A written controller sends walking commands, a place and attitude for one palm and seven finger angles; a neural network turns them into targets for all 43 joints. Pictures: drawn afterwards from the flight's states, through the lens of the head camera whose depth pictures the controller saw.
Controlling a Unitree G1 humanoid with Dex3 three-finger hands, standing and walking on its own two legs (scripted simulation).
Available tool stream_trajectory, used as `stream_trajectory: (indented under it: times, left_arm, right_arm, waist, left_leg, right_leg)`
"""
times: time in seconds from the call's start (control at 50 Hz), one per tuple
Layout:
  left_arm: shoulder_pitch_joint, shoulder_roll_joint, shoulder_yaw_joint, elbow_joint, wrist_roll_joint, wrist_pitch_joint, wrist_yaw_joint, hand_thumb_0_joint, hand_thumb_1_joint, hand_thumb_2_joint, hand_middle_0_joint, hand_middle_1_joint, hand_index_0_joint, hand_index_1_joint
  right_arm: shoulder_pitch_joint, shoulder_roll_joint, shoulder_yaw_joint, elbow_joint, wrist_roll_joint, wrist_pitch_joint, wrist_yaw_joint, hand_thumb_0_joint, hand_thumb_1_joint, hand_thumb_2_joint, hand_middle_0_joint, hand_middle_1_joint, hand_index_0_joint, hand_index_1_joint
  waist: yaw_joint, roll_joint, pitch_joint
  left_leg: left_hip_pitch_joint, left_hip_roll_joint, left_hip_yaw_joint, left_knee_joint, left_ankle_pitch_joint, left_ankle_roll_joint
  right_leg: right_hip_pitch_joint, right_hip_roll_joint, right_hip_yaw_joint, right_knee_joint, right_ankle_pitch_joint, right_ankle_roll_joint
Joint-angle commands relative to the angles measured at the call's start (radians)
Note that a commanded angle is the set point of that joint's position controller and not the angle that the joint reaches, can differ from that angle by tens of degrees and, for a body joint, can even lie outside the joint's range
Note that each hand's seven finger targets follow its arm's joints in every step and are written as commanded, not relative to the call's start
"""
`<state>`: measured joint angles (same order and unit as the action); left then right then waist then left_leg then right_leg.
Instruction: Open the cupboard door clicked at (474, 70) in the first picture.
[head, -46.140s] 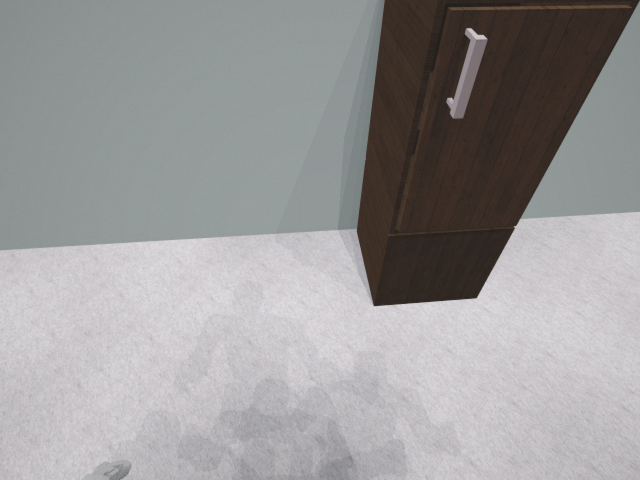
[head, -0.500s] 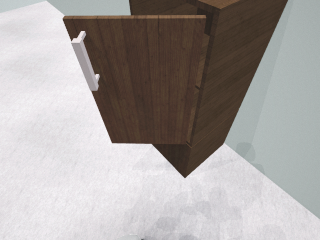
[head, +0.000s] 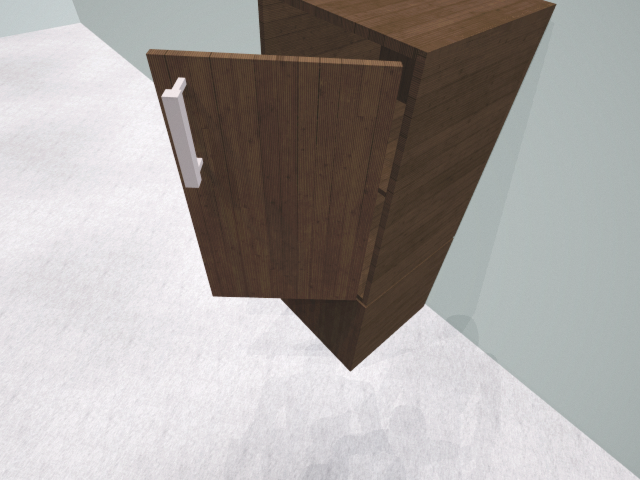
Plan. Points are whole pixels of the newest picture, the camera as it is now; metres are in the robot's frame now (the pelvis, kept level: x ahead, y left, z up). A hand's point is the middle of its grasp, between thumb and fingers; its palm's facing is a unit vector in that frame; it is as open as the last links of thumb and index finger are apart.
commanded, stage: look again from close up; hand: left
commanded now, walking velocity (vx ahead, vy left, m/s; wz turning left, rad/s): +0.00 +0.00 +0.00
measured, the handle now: (187, 134) +0.56 +0.24 +0.14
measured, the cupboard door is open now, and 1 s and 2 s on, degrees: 48 48 48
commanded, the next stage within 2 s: raise the hand with hooked fingers in 0.60 s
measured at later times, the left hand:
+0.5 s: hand out of the picture +0.03 +0.20 -0.18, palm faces +0.00 -0.99 -0.14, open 7.3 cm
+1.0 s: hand (166, 363) +0.25 +0.20 +0.03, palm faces +0.03 -1.00 +0.01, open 7.9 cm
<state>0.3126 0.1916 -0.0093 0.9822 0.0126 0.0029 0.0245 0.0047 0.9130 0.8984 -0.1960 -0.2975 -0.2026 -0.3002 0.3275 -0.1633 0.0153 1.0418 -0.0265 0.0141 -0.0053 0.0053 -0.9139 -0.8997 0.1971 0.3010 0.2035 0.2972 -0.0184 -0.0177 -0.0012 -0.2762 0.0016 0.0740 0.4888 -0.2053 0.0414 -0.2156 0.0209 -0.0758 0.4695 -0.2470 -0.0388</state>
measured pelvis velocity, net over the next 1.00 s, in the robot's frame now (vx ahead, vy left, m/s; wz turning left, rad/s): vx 0.03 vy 0.04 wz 0.03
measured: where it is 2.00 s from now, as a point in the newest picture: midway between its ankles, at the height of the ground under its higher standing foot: outside the picture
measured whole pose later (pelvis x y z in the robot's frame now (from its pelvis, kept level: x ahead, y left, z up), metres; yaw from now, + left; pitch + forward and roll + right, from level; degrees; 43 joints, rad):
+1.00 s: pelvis +0.03 +0.04 -0.03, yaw +2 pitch +6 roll +0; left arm 0.36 0.16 0.09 0.08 -0.22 -0.39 -0.16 0.00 0.76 0.83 -0.20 -0.40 -0.21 -0.40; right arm 0.23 -0.23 -0.01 0.67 0.01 -0.21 0.01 0.01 -0.91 -0.90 0.20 0.30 0.21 0.30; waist -0.05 0.01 -0.13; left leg -0.50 -0.08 0.10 0.76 -0.37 0.07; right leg -0.52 0.01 -0.04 0.80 -0.38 -0.03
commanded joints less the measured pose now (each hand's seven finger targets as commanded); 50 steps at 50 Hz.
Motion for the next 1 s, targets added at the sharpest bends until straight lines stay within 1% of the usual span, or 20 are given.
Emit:
stream_trajectory:
  times: [0.0, 0.26, 0.36, 0.62, 0.66, 0.68, 0.7, 0.72, 0.74, 0.76, 0.78, 0.8, 0.82, 0.84, 0.86, 0.88, 0.9, 0.92, 0.94, 0.98]
  left_arm:
    - [0.027, 0.101, 0.02, -0.028, 0.0, -0.024, 0.009, 0.0, 0.9, 0.9, -0.2, -0.3, -0.2, -0.3]
    - [0.06, 0.071, 0.004, 0.066, 0.001, -0.03, 0.016, 0.0, 0.9, 0.9, -0.2, -0.3, -0.2, -0.3]
    - [0.06, 0.062, 0.002, 0.082, 0.003, -0.026, 0.017, 0.0, 0.9, 0.9, -0.2, -0.3, -0.2, -0.3]
    - [0.048, 0.067, 0.005, 0.093, 0.005, -0.017, 0.019, 0.0, 0.9, 0.9, -0.2, -0.3, -0.2, -0.3]
    - [0.041, 0.069, 0.005, 0.092, 0.005, -0.016, 0.019, 0.0, 0.9, 0.9, -0.2, -0.3, -0.2, -0.3]
    - [0.073, 0.056, -0.006, 0.115, 0.014, -0.028, 0.058, 0.0, 0.9, 0.9, -0.2, -0.3, -0.2, -0.3]
    - [-0.611, 0.317, 0.171, -1.538, -0.17, -0.213, 0.074, 0.0, 0.877, 0.89, -0.202, -0.315, -0.202, -0.315]
    - [-0.2, 0.218, 0.103, -1.314, -0.09, -0.153, 0.106, 0.0, 0.853, 0.88, -0.203, -0.33, -0.203, -0.33]
    - [-0.13, 0.168, 0.076, -1.201, -0.089, -0.098, 0.149, 0.0, 0.83, 0.87, -0.205, -0.345, -0.205, -0.345]
    - [0.196, -0.113, -0.081, -0.943, -0.123, 0.003, 0.137, 0.0, 0.807, 0.86, -0.207, -0.36, -0.207, -0.36]
    - [0.029, -0.105, -0.108, -1.155, -0.172, -0.03, 0.116, 0.0, 0.783, 0.85, -0.208, -0.375, -0.208, -0.375]
    - [0.033, -0.045, -0.048, -1.147, -0.161, -0.077, 0.096, 0.0, 0.76, 0.84, -0.21, -0.39, -0.21, -0.39]
    - [0.095, -0.038, -0.018, -1.085, -0.159, -0.124, 0.071, 0.0, 0.737, 0.83, -0.212, -0.405, -0.212, -0.405]
    - [0.221, -0.037, 0.019, -0.957, -0.169, -0.161, 0.031, 0.0, 0.713, 0.82, -0.213, -0.42, -0.213, -0.42]
    - [0.287, -0.06, 0.035, -0.881, -0.186, -0.221, -0.014, 0.0, 0.69, 0.81, -0.215, -0.435, -0.215, -0.435]
    - [0.372, -0.041, 0.088, -0.862, -0.209, -0.289, -0.069, 0.0, 0.667, 0.8, -0.217, -0.45, -0.217, -0.45]
    - [0.39, -0.018, 0.124, -0.87, -0.23, -0.354, -0.134, 0.0, 0.643, 0.79, -0.218, -0.465, -0.218, -0.465]
    - [0.369, 0.027, 0.168, -0.87, -0.258, -0.416, -0.203, 0.0, 0.62, 0.78, -0.22, -0.48, -0.22, -0.48]
    - [0.36, 0.076, 0.204, -0.841, -0.269, -0.47, -0.27, 0.0, 0.597, 0.77, -0.222, -0.495, -0.222, -0.495]
    - [0.372, 0.119, 0.249, -0.857, -0.275, -0.481, -0.309, 0.0, 0.55, 0.75, -0.225, -0.525, -0.225, -0.525]
  right_arm:
    - [-0.005, -0.106, -0.016, -0.04, 0.005, -0.032, -0.007, 0.0, -0.9, -0.9, 0.2, 0.3, 0.2, 0.3]
    - [0.004, -0.101, -0.011, 0.034, 0.018, -0.052, -0.018, 0.0, -0.9, -0.9, 0.2, 0.3, 0.2, 0.3]
    - [-0.012, -0.099, -0.011, 0.045, 0.017, -0.051, -0.022, 0.0, -0.9, -0.9, 0.2, 0.3, 0.2, 0.3]
    - [-0.034, -0.119, -0.016, 0.045, 0.016, -0.057, -0.028, 0.0, -0.9, -0.9, 0.2, 0.3, 0.2, 0.3]
    - [-0.032, -0.119, -0.016, 0.046, 0.017, -0.058, -0.03, 0.0, -0.9, -0.9, 0.2, 0.3, 0.2, 0.3]
    - [-0.051, -0.15, -0.013, -0.019, 0.029, -0.054, -0.027, 0.0, -0.9, -0.9, 0.2, 0.3, 0.2, 0.3]
    - [0.033, -0.287, -0.07, -0.382, 0.068, -0.196, -0.039, 0.0, -0.9, -0.9, 0.2, 0.3, 0.2, 0.3]
    - [-0.068, -0.194, -0.005, -0.32, 0.063, -0.312, -0.062, 0.0, -0.9, -0.9, 0.2, 0.3, 0.2, 0.3]
    - [-0.071, -0.182, -0.029, -0.247, 0.061, -0.33, -0.07, 0.0, -0.9, -0.9, 0.2, 0.3, 0.2, 0.3]
    - [-0.037, -0.134, -0.036, -0.239, 0.076, -0.315, -0.053, 0.0, -0.9, -0.9, 0.2, 0.3, 0.2, 0.3]
    - [-0.054, -0.185, -0.049, -0.34, 0.081, -0.322, -0.037, 0.0, -0.9, -0.9, 0.2, 0.3, 0.2, 0.3]
    - [-0.09, -0.208, -0.066, -0.36, 0.071, -0.335, -0.035, 0.0, -0.9, -0.9, 0.2, 0.3, 0.2, 0.3]
    - [-0.107, -0.214, -0.074, -0.391, 0.054, -0.337, -0.033, 0.0, -0.9, -0.9, 0.2, 0.3, 0.2, 0.3]
    - [-0.11, -0.219, -0.079, -0.422, 0.058, -0.329, -0.022, 0.0, -0.9, -0.9, 0.2, 0.3, 0.2, 0.3]
    - [-0.124, -0.22, -0.077, -0.45, 0.05, -0.317, -0.015, 0.0, -0.9, -0.9, 0.2, 0.3, 0.2, 0.3]
    - [-0.156, -0.224, -0.082, -0.472, 0.043, -0.303, -0.013, 0.0, -0.9, -0.9, 0.2, 0.3, 0.2, 0.3]
    - [-0.177, -0.23, -0.085, -0.495, 0.037, -0.289, -0.003, 0.0, -0.9, -0.9, 0.2, 0.3, 0.2, 0.3]
    - [-0.212, -0.236, -0.093, -0.528, 0.038, -0.279, 0.008, 0.0, -0.9, -0.9, 0.2, 0.3, 0.2, 0.3]
    - [-0.22, -0.249, -0.105, -0.561, 0.045, -0.27, 0.017, 0.0, -0.9, -0.9, 0.2, 0.3, 0.2, 0.3]
    - [-0.273, -0.245, -0.101, -0.647, 0.056, -0.256, 0.007, 0.0, -0.9, -0.9, 0.2, 0.3, 0.2, 0.3]
  waist:
    - [0.021, 0.025, 0.067]
    - [0.025, 0.017, 0.037]
    - [0.022, 0.02, 0.07]
    - [0.023, 0.023, 0.036]
    - [0.023, 0.016, 0.035]
    - [0.016, 0.159, 0.064]
    - [-0.097, 0.336, -0.443]
    - [-0.005, 0.456, -0.402]
    - [0.004, 0.36, -0.331]
    - [-0.019, 0.173, -0.164]
    - [-0.026, 0.104, -0.058]
    - [-0.032, 0.007, -0.055]
    - [-0.031, -0.113, -0.012]
    - [-0.003, -0.167, -0.006]
    - [0.009, -0.26, -0.013]
    - [0.038, -0.267, -0.042]
    - [0.051, -0.218, -0.077]
    - [0.059, -0.17, -0.044]
    - [0.061, -0.192, -0.017]
    - [0.083, -0.149, -0.032]
  left_leg:
    - [-0.06, 0.095, -0.139, -0.148, -0.172, 0.01]
    - [0.032, 0.118, -0.136, -0.142, 0.059, 0.021]
    - [0.042, 0.117, -0.14, -0.154, 0.066, 0.022]
    - [0.11, 0.128, -0.148, -0.167, 0.186, 0.026]
    - [0.118, 0.126, -0.145, -0.159, 0.239, 0.027]
    - [0.108, 0.153, -0.152, -0.019, 0.622, -0.021]
    - [0.504, 0.08, -0.231, -0.08, 0.688, -0.11]
    - [0.554, 0.147, -0.257, -0.195, 0.701, -0.159]
    - [0.398, 0.135, -0.244, -0.214, 0.544, -0.199]
    - [0.285, 0.124, -0.228, -0.217, 0.384, -0.163]
    - [0.188, 0.112, -0.216, -0.175, 0.285, -0.115]
    - [0.157, 0.097, -0.197, -0.104, 0.194, -0.087]
    - [0.068, 0.069, -0.176, -0.028, 0.108, -0.069]
    - [-0.016, 0.043, -0.156, 0.038, 0.06, -0.063]
    - [-0.089, 0.027, -0.146, 0.096, 0.045, -0.06]
    - [-0.158, 0.014, -0.131, 0.139, 0.038, -0.064]
    - [-0.209, 0.007, -0.127, 0.162, 0.037, -0.085]
    - [-0.274, 0.002, -0.131, 0.179, -0.04, -0.114]
    - [-0.314, -0.008, -0.116, 0.208, -0.092, -0.109]
    - [-0.407, -0.036, -0.068, 0.255, -0.174, -0.063]
  right_leg:
    - [-0.025, -0.117, 0.152, -0.142, -0.162, -0.021]
    - [0.029, -0.122, 0.112, -0.096, 0.071, -0.001]
    - [0.011, -0.123, 0.109, -0.099, 0.068, 0.004]
    - [0.027, -0.127, 0.093, -0.085, 0.091, 0.019]
    - [0.034, -0.126, 0.092, -0.079, 0.111, 0.02]
    - [-0.031, -0.134, 0.109, -0.051, 0.149, 0.027]
    - [-0.066, -0.022, -0.002, 0.063, 0.202, 0.024]
    - [-0.181, -0.021, 0.029, 0.26, -0.09, 0.0]
    - [-0.2, -0.033, 0.045, 0.299, -0.154, 0.011]
    - [-0.24, -0.03, 0.032, 0.282, -0.166, 0.019]
    - [-0.244, -0.044, 0.018, 0.249, -0.149, 0.026]
    - [-0.262, -0.033, 0.007, 0.187, -0.151, 0.021]
    - [-0.272, -0.023, -0.014, 0.114, -0.131, 0.016]
    - [-0.25, -0.019, -0.018, 0.053, -0.08, 0.009]
    - [-0.269, -0.02, -0.018, 0.074, -0.055, 0.01]
    - [-0.29, -0.014, -0.021, 0.131, -0.036, 0.008]
    - [-0.32, -0.01, -0.032, 0.193, -0.032, -0.001]
    - [-0.375, -0.013, -0.032, 0.231, -0.126, -0.007]
    - [-0.376, -0.017, -0.002, 0.241, -0.175, -0.019]
    - [-0.36, -0.024, 0.045, 0.261, -0.222, -0.016]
